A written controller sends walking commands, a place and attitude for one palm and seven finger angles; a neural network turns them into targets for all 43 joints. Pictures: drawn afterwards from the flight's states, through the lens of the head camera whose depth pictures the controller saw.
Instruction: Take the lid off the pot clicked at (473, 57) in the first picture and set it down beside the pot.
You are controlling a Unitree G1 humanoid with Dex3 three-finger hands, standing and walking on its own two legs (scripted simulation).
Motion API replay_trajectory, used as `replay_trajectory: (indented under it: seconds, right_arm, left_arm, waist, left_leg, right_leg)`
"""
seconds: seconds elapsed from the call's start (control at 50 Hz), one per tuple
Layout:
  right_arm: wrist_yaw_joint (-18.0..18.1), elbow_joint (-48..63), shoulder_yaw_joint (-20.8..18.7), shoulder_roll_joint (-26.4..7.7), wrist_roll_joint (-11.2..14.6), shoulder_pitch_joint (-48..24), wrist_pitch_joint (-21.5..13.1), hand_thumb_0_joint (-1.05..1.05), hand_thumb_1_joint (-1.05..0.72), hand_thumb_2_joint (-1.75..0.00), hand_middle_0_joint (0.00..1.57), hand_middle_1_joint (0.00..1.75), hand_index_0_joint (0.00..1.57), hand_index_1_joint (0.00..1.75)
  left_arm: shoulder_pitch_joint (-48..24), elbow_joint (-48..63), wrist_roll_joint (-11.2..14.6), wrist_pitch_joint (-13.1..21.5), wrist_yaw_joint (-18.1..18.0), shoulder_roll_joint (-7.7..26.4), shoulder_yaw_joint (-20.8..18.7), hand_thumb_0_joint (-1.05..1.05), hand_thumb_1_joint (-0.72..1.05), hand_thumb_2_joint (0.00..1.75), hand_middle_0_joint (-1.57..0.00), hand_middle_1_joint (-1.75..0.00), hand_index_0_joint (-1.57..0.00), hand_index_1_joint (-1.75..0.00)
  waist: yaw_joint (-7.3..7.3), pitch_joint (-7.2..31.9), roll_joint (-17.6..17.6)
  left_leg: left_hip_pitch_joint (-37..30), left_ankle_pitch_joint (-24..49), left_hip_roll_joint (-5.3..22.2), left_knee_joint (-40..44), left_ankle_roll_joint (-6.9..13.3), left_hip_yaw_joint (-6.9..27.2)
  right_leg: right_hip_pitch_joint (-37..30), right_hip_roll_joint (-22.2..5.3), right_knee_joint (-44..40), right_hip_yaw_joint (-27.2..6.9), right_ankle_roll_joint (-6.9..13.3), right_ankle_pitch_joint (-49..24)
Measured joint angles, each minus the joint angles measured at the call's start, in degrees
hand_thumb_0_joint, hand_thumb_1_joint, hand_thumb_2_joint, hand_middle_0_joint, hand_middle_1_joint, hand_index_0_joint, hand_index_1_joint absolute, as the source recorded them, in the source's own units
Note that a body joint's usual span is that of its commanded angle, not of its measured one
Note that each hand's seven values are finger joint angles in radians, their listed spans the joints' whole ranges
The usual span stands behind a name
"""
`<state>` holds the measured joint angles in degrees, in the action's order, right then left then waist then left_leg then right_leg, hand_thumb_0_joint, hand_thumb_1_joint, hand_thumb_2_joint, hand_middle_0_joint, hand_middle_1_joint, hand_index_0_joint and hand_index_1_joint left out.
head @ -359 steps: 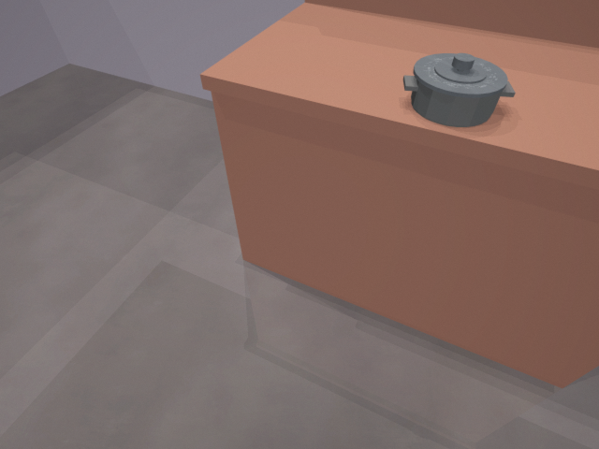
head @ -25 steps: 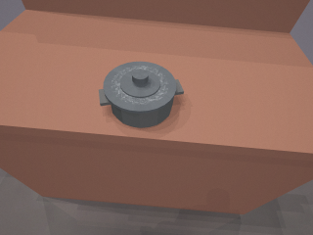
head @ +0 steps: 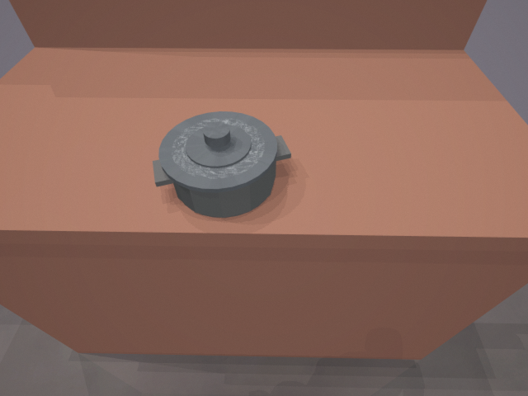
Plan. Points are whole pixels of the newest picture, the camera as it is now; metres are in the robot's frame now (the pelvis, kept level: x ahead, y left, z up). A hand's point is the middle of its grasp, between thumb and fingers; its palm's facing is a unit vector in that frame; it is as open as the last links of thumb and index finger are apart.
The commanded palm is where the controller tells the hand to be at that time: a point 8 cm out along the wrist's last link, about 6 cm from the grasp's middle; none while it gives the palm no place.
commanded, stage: come to a stop and stand still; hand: left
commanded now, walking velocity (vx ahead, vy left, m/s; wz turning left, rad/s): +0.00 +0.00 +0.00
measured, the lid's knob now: (217, 134) +0.46 +0.10 +0.16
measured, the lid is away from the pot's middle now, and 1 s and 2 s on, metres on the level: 0.00 0.00 0.00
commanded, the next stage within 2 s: look again from close up in 0.40 s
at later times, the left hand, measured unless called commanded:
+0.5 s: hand out of the picture +0.02 +0.16 -0.18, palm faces +0.01 -0.98 -0.18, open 7.4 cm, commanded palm none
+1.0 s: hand out of the picture +0.03 +0.17 -0.18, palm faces +0.01 -0.98 -0.18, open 7.4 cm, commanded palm none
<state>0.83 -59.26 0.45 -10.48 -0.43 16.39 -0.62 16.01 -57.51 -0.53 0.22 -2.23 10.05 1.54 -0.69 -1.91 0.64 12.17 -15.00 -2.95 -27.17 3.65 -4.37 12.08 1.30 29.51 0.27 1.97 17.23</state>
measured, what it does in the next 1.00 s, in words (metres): stands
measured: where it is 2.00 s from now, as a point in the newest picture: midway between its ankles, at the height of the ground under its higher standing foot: outside the picture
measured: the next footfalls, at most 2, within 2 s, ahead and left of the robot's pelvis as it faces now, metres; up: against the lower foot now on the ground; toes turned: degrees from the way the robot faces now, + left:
none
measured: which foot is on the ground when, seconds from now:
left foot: down 0.00-1.00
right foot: down 0.00-1.00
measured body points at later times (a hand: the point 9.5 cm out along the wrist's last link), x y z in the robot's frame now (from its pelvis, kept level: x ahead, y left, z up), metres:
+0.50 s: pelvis +0.02 -0.01 +0.00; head +0.04 +0.00 +0.45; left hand +0.02 +0.21 -0.16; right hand +0.04 -0.24 -0.15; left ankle +0.00 +0.08 -0.74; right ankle -0.02 -0.10 -0.74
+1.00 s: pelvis +0.03 +0.00 +0.01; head +0.06 +0.01 +0.45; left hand +0.03 +0.22 -0.16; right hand +0.03 -0.23 -0.15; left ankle +0.00 +0.08 -0.74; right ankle -0.02 -0.10 -0.74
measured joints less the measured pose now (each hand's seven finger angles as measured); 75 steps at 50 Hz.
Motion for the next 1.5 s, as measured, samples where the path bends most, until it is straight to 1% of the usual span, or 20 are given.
replay_trajectory:
  seconds: [0.12, 0.26, 0.62, 1.02, 1.5]
  right_arm:
    - [0.32, -2.3, 0.08, 1.11, 0.11, -0.11, -0.23, 0.01, -0.91, -0.9, 0.2, 0.3, 0.2, 0.3]
    - [0.65, -3.58, 0.02, 2.14, 0.18, -1.11, -0.57, 0.01, -0.91, -0.9, 0.2, 0.3, 0.2, 0.3]
    - [1.12, -4.71, -0.46, 2.0, 0.29, -3.34, -0.74, 0.01, -0.93, -0.9, 0.2, 0.3, 0.2, 0.3]
    - [1.27, -5.93, -0.34, 2.67, 0.27, -2.52, -0.85, 0.01, -0.93, -0.9, 0.2, 0.3, 0.2, 0.3]
    - [1.32, -6.93, -0.19, 3.73, 0.32, -1.08, -1.02, 0.01, -0.92, -0.9, 0.2, 0.3, 0.2, 0.3]
  left_arm:
    - [-0.36, -1.68, 0.06, 0.14, -0.13, -0.11, 0.0, 0.01, 0.91, 0.89, -0.2, -0.3, -0.2, -0.3]
    - [-0.22, -3.11, 0.1, 0.34, -0.12, -0.28, -0.06, 0.01, 0.91, 0.89, -0.2, -0.3, -0.2, -0.3]
    - [-0.07, -4.4, 0.09, 0.71, -0.25, -0.63, -0.25, 0.01, 0.91, 0.89, -0.2, -0.3, -0.2, -0.3]
    - [-0.52, -4.57, 0.19, 0.69, -0.41, -0.46, -0.57, 0.01, 0.91, 0.89, -0.2, -0.3, -0.2, -0.3]
    - [0.61, -5.59, 0.21, 0.59, -0.5, -1.52, -0.58, 0.01, 0.91, 0.89, -0.19, -0.3, -0.2, -0.3]
  waist:
    - [0.09, -0.72, -1.21]
    - [0.35, -1.0, -1.72]
    - [0.94, -1.52, -2.3]
    - [0.8, -2.01, -2.61]
    - [0.79, -2.0, -2.72]
  left_leg:
    - [-0.68, -0.08, 0.54, 0.49, -0.51, 0.37]
    - [-1.41, -0.32, 0.97, 0.93, -0.85, 0.65]
    - [-3.13, -0.66, 1.19, 2.29, -1.08, 0.79]
    - [-4.47, -0.53, 0.7, 3.6, -0.56, 0.61]
    - [-4.92, -0.04, -0.01, 4.2, 0.29, 0.69]
  right_leg:
    - [-1.09, 0.57, -1.34, 0.3, 0.44, -0.33]
    - [-2.24, 1.03, -2.67, 0.5, 0.71, -0.51]
    - [-4.29, 1.34, -4.8, 0.47, 0.75, -0.61]
    - [-5.57, 0.89, -6.0, 0.21, 0.22, -0.73]
    - [-6.13, 0.19, -6.62, 0.3, -0.55, -1.16]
